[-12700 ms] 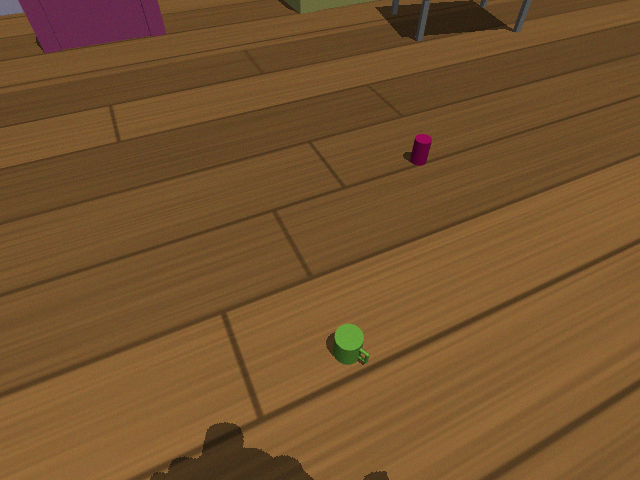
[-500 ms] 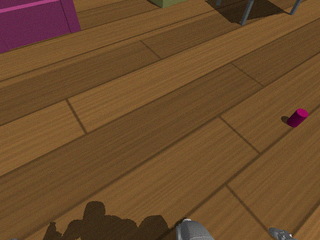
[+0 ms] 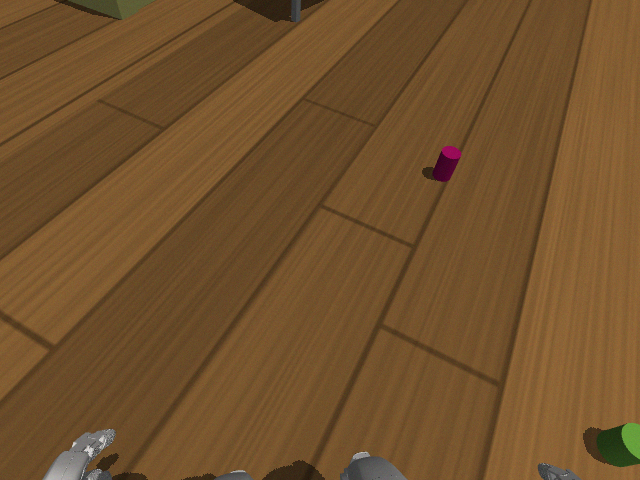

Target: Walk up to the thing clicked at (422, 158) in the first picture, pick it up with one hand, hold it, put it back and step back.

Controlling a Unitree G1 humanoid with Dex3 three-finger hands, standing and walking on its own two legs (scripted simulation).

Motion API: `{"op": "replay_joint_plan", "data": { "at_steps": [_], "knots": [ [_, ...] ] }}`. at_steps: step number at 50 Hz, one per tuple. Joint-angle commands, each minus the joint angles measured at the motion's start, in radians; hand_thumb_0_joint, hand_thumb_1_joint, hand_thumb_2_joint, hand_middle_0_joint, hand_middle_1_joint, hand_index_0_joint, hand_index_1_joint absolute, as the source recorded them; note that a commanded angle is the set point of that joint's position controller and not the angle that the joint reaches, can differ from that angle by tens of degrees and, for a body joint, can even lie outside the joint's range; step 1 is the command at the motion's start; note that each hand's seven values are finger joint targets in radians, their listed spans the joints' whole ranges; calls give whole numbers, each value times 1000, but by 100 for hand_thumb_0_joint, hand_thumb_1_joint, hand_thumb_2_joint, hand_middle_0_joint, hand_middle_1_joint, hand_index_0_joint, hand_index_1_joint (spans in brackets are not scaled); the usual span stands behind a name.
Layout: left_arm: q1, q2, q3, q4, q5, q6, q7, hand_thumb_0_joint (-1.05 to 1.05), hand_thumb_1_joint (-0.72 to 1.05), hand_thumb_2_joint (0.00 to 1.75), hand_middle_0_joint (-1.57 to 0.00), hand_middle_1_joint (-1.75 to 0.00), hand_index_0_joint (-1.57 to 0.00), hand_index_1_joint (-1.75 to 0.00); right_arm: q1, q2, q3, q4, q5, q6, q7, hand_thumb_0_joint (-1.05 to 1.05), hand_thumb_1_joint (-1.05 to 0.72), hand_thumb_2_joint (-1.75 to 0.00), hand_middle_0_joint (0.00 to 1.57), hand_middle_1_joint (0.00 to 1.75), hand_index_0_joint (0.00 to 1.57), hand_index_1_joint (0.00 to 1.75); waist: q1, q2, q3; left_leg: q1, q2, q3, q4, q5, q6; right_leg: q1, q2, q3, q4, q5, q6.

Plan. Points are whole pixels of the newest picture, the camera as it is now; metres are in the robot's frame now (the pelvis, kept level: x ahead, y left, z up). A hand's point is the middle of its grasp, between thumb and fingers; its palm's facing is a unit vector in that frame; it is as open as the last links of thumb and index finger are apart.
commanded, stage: walk up
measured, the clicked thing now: (446, 164) +1.37 -0.62 -0.67
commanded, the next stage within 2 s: stand in 1.52 s
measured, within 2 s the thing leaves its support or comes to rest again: neither
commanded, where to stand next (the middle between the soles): +0.11 -0.10 m, yaw -32 degrees
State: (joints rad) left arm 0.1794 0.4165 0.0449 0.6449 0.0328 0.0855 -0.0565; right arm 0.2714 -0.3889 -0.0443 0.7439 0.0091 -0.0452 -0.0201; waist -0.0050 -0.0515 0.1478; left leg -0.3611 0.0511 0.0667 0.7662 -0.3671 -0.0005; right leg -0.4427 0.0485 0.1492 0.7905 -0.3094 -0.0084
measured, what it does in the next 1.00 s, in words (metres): steps on the spot, turning right: right foot, then left foot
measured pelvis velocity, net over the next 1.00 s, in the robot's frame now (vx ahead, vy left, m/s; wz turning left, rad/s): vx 0.01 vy -0.07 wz -0.51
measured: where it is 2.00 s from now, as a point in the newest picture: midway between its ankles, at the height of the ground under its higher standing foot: outside the picture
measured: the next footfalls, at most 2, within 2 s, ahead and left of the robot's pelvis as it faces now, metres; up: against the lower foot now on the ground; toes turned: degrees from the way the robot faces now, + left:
right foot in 0.36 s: +0.02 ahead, -0.19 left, +0.00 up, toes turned -26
left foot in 0.66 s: +0.15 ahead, +0.04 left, +0.00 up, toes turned -27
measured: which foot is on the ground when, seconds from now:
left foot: down 0.00-0.36, up 0.38-0.64, down 0.66-1.00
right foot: down 0.00-0.00, up 0.02-0.34, down 0.36-1.00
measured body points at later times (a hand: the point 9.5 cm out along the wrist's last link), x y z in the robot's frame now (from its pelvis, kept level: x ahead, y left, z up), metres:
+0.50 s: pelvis +0.00 -0.05 +0.01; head +0.03 -0.07 +0.45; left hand +0.19 +0.23 -0.09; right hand -0.04 -0.40 -0.10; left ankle +0.06 +0.10 -0.66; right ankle +0.00 -0.18 -0.71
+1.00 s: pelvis +0.01 -0.07 +0.00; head +0.04 -0.09 +0.45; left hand +0.25 +0.17 -0.10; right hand -0.07 -0.39 -0.12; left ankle +0.11 +0.05 -0.69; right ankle -0.02 -0.18 -0.71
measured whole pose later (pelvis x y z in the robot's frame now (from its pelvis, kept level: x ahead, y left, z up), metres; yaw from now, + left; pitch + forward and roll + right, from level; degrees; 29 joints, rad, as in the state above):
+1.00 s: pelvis +0.01 -0.07 +0.00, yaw -29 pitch -2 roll -1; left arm 0.22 0.40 0.05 0.87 0.02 -0.04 0.01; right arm 0.22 -0.43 -0.03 0.86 -0.02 0.01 0.00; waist -0.01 0.03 0.12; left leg -0.43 0.10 0.02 0.91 -0.51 0.01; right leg -0.37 0.05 0.03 0.79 -0.38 -0.03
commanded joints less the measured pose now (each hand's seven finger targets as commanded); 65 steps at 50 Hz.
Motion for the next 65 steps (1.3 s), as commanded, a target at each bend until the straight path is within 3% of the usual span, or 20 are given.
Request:
{"op": "replay_joint_plan", "data": {
  "at_steps": [1, 5, 10, 16, 17, 19, 20, 24, 32, 34, 35, 39, 44, 45, 46, 47, 54, 56, 60, 65],
  "knots": [
    [-48, 234, 83, -116, 18, -15, 23, 0, 90, 90, -20, -30, -20, -30, 111, -458, -154, -68, -15, -25, -51, 0, -90, -90, 20, 30, 20, 30, -46, 203, -122, 134, 586, -614, -480, 188, 233, -279, -39, 54, 427, -240, 5],
    [22, 209, 112, -35, -12, -17, -25, 0, 90, 90, -20, -30, -20, -30, 59, -340, -116, -46, -20, -46, -53, 0, -90, -90, 20, 30, 20, 30, 7, 200, -84, 141, 317, -169, -389, 204, 137, -229, -77, -13, 375, -21, -1],
    [-50, 167, 100, -33, -17, -36, -48, 0, 90, 90, -20, -30, -20, -30, 111, -356, -120, -44, -36, -48, -27, 0, -90, -90, 20, 30, 20, 30, -50, 242, -124, 241, 311, -40, -327, 329, 165, -170, -99, -117, 156, -75, 12],
    [85, 184, 108, 74, -15, -68, -16, 0, 90, 90, -20, -30, -20, -30, 42, -346, -104, -74, -29, -14, 2, 0, -90, -90, 20, 30, 20, 30, 12, 241, -182, 64, 271, 89, -121, 225, 127, 193, -21, -290, -168, -18, -18],
    [189, 222, 126, 113, -9, -79, -2, 0, 90, 90, -20, -30, -20, -30, 58, -310, -89, -75, -29, -7, 4, 0, -90, -90, 20, 30, 20, 30, 64, 101, -236, 20, 215, 123, 105, 237, 107, 318, 6, -259, -249, -57, -38],
    [229, 395, 162, 74, -2, -98, 22, 0, 90, 90, -20, -30, -20, -30, 10, -209, -46, -136, 3, -7, 2, 0, -90, -90, 20, 30, 20, 30, 107, -293, -180, -426, 0, 46, 425, -202, 11, 413, -346, 532, -488, -160, -247],
    [182, 395, 156, 62, -8, -96, 22, 0, 90, 90, -20, -30, -20, -30, -49, -276, -68, -120, -6, -3, -14, 0, -90, -90, 20, 30, 20, 30, 98, -160, -137, -370, 78, -71, 455, -253, 3, 284, -402, 558, -488, -190, -307],
    [49, 281, 109, 52, -11, -99, 47, 0, 90, 90, -20, -30, -20, -30, 107, -274, -65, 11, -18, -8, 1, 0, -90, -90, 20, 30, 20, 30, -5, -140, -88, -178, 72, -38, 284, -72, 18, 70, -197, 189, -362, -143, -196],
    [10, 214, 63, 47, -30, -96, 63, 0, 90, 90, -20, -30, -20, -30, 136, -238, -68, 38, -35, -20, 1, 0, -90, -90, 20, 30, 20, 30, -59, -66, -158, 152, -17, -53, -134, 54, 55, -100, -176, 139, -99, 192, -136],
    [92, 131, 35, 58, -45, -92, 74, 0, 90, 90, -20, -30, -20, -30, 67, -365, -92, 5, -40, -28, 1, 0, -90, -90, 20, 30, 20, 30, -23, 262, -171, 144, 366, -587, -435, -86, 194, -189, 56, -39, 205, -188, -22],
    [86, 223, 59, 85, -31, -94, 88, 0, 90, 90, -20, -30, -20, -30, 15, -386, -104, 2, -34, -26, 11, 0, -90, -90, 20, 30, 20, 30, -20, 219, -160, 87, 443, -673, -435, -76, 297, -130, 6, 8, 314, -301, -15],
    [94, 204, 70, 130, -34, -107, 67, 0, 90, 90, -20, -30, -20, -30, -21, -324, -84, 15, -38, -20, 5, 0, -90, -90, 20, 30, 20, 30, 1, 237, -106, 76, 269, -303, -319, 128, 198, -97, -42, -75, 217, -212, -20],
    [158, 171, 73, 191, -17, -132, 71, 0, 90, 90, -20, -30, -20, -30, -61, -255, -55, 7, -36, 19, 22, 0, -90, -90, 20, 30, 20, 30, 40, 190, -186, -26, 191, -108, -83, 203, 130, 239, 12, -177, -223, -8, -20],
    [148, 211, 88, 189, -8, -139, 79, 0, 90, 90, -20, -30, -20, -30, -34, -196, -38, 8, -31, 26, 21, 0, -90, -90, 20, 30, 20, 30, 37, 72, -184, -131, 147, -68, 43, 161, 84, 319, -46, -16, -281, -24, -45],
    [112, 285, 96, 158, 0, -151, 88, 0, 90, 90, -20, -30, -20, -30, -64, -139, -20, -15, -22, 29, 22, 0, -90, -90, 20, 30, 20, 30, 32, -110, -155, -285, 29, -12, 170, -45, 8, 294, -294, 417, -377, -9, -143],
    [80, 321, 92, 152, -3, -149, 89, 0, 90, 90, -20, -30, -20, -30, -120, -214, -43, -5, -21, 34, 4, 0, -90, -90, 20, 30, 20, 30, 34, -60, -151, -172, 53, -102, 206, -238, 19, 147, -381, 483, -344, 108, -268],
    [-47, 184, 30, 169, -30, -147, 87, 0, 90, 90, -20, -30, -20, -30, -7, -224, -47, 126, -22, -4, 9, 0, -90, -90, 20, 30, 20, 30, -52, -4, -229, 180, 90, -131, -164, 285, 60, 42, -141, 73, -116, 350, -86],
    [2, 177, 29, 220, -36, -142, 86, 0, 90, 90, -20, -30, -20, -30, -118, -264, -46, 119, -13, -7, 19, 0, -90, -90, 20, 30, 20, 30, 7, 80, -236, 58, 195, -262, -205, 178, 132, 153, -54, -5, -88, 89, -41],
    [-80, 224, 31, 251, -27, -149, 81, 0, 90, 90, -20, -30, -20, -30, -146, -206, -17, 169, -15, 14, 23, 0, -90, -90, 20, 30, 20, 30, -27, -10, -136, 65, 39, -73, -132, 10, 28, 52, -188, 225, -309, 8, -110],
    [-100, 172, 11, 300, -31, -141, 77, 0, 90, 90, -20, -30, -20, -30, -185, -222, -10, 224, -14, 2, 28, 0, -90, -90, 20, 30, 20, 30, -6, 35, -176, 120, 115, -140, -309, 29, 67, 122, -93, 68, -266, 124, -49]
  ]
}}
